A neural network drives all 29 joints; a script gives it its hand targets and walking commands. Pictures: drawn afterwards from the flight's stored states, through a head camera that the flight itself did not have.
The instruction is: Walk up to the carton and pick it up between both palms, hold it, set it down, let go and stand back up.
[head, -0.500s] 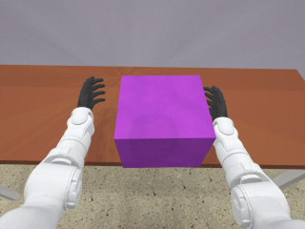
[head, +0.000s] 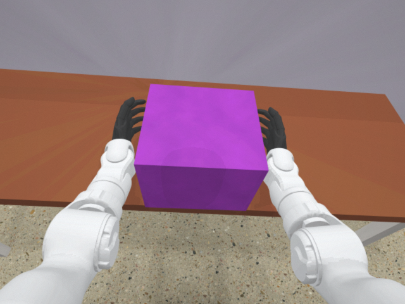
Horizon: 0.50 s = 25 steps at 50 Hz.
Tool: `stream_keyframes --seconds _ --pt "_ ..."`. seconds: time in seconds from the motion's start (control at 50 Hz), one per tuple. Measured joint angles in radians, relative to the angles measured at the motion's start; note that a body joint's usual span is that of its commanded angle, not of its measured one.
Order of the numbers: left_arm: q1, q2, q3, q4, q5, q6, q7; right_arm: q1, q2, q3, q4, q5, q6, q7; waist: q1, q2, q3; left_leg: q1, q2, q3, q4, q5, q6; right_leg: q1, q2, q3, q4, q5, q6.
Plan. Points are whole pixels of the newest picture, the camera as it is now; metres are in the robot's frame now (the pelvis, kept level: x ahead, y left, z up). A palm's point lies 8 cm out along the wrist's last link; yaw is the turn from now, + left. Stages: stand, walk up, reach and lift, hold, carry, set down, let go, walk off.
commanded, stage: reach and lift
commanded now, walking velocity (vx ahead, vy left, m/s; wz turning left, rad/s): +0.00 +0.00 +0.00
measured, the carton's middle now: (199, 149) +0.42 -0.01 +0.04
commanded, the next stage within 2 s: none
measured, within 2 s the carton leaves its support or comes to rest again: leaves its support in 1.34 s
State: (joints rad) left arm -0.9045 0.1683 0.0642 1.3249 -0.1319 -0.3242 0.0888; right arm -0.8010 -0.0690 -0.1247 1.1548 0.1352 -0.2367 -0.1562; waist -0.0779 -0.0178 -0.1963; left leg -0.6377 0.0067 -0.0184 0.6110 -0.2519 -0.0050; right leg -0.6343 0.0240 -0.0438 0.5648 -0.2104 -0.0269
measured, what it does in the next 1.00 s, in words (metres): stands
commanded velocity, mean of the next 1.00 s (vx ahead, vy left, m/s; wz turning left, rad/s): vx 0.00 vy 0.00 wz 0.00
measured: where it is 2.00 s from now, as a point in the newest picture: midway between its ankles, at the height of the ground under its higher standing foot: outside the picture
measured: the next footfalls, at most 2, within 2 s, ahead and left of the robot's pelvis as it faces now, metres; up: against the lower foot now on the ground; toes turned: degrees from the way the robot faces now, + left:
none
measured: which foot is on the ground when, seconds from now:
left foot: down 0.00-1.00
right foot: down 0.00-1.00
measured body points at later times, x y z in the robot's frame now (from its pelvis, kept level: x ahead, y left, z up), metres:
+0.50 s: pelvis +0.03 +0.01 +0.02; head +0.06 +0.03 +0.47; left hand +0.44 +0.15 +0.08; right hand +0.40 -0.17 +0.08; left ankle +0.01 +0.12 -0.72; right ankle +0.03 -0.10 -0.72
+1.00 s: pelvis +0.04 +0.01 +0.03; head +0.07 +0.04 +0.47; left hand +0.44 +0.15 +0.08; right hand +0.40 -0.17 +0.08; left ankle +0.02 +0.12 -0.72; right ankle +0.03 -0.10 -0.72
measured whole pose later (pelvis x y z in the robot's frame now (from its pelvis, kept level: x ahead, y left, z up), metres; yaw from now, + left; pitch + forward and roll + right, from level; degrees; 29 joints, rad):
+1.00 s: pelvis +0.04 +0.01 +0.03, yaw -1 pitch +4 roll -1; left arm -0.63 -0.02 0.39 0.89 0.33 -0.19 -0.01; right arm -0.53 0.07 -0.43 0.90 -0.25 -0.33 -0.08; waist -0.04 -0.04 -0.01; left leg -0.20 0.01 0.02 0.34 -0.21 0.01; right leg -0.18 0.02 -0.03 0.25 -0.13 -0.01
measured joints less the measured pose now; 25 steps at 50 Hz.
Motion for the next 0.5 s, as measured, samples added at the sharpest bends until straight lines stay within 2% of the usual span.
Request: stream_keyframes --seconds 0.06,0.16,0.24,0.34,0.4,0.5 --pt "-0.004 0.000 0.044 0.004 0.054 0.012 0.002 0.000 0.020 -0.045 -0.006 -0.053 -0.001 -0.008 -0.003 0.009 0.000 0.005 0.000 0.003 -0.011 0.004 0.001 0.004 0.000 0.003 -0.010 0.005 0.001" --pt "0.030 -0.014 0.141 -0.005 0.142 0.005 -0.021 0.036 0.051 -0.106 -0.042 -0.140 -0.011 -0.004 -0.003 0.025 0.021 0.066 -0.003 0.005 -0.045 0.008 0.004 0.064 -0.003 0.005 -0.042 0.007 0.006" --pt "0.065 -0.038 0.239 -0.021 0.228 -0.019 -0.044 0.089 0.092 -0.206 -0.099 -0.266 -0.028 0.012 -0.002 0.021 0.055 0.153 -0.010 0.006 -0.095 0.016 0.009 0.147 -0.010 0.006 -0.080 0.008 0.009" --pt "0.107 -0.066 0.294 -0.057 0.301 -0.047 -0.069 0.171 0.138 -0.287 -0.195 -0.393 -0.050 0.032 -0.001 0.007 0.099 0.260 -0.016 0.000 -0.166 0.035 0.011 0.255 -0.016 0.000 -0.148 0.022 0.013" --pt "0.129 -0.082 0.313 -0.088 0.332 -0.035 -0.075 0.194 0.147 -0.307 -0.211 -0.425 -0.054 0.038 0.005 0.000 0.120 0.308 -0.016 0.002 -0.198 0.042 0.012 0.307 -0.015 0.001 -0.188 0.034 0.015" --pt "0.173 -0.112 0.315 -0.162 0.355 -0.002 -0.073 0.224 0.144 -0.313 -0.220 -0.429 -0.067 0.053 0.014 -0.001 0.127 0.346 -0.012 0.008 -0.219 0.042 0.015 0.354 -0.011 0.006 -0.234 0.048 0.017"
